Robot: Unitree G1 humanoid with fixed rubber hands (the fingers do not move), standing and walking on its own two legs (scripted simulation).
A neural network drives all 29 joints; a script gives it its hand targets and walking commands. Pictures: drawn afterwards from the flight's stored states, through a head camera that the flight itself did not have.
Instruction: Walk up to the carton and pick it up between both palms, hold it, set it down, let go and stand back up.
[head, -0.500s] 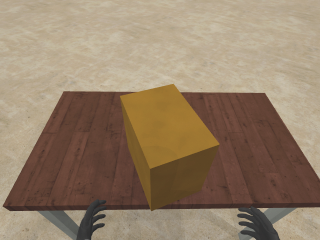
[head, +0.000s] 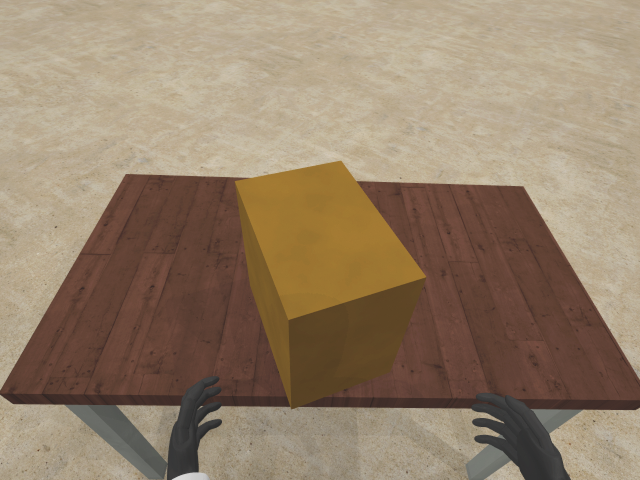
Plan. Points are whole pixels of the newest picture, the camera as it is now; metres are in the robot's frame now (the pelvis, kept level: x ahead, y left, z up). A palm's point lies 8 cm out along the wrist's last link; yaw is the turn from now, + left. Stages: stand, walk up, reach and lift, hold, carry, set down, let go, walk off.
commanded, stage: reach and lift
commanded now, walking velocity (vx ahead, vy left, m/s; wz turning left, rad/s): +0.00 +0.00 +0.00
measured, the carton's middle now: (316, 282) +0.40 +0.04 +0.01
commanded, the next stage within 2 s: none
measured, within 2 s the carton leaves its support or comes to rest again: neither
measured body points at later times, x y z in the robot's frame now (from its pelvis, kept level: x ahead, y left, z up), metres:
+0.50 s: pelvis -0.01 -0.01 +0.00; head -0.01 +0.00 +0.45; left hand +0.21 +0.18 +0.02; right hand +0.25 -0.22 +0.01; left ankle -0.03 +0.14 -0.74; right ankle +0.03 -0.09 -0.74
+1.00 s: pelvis -0.01 -0.01 +0.01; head +0.00 +0.01 +0.45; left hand +0.26 +0.19 +0.07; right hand +0.31 -0.21 +0.05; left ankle -0.03 +0.14 -0.74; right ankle +0.03 -0.09 -0.74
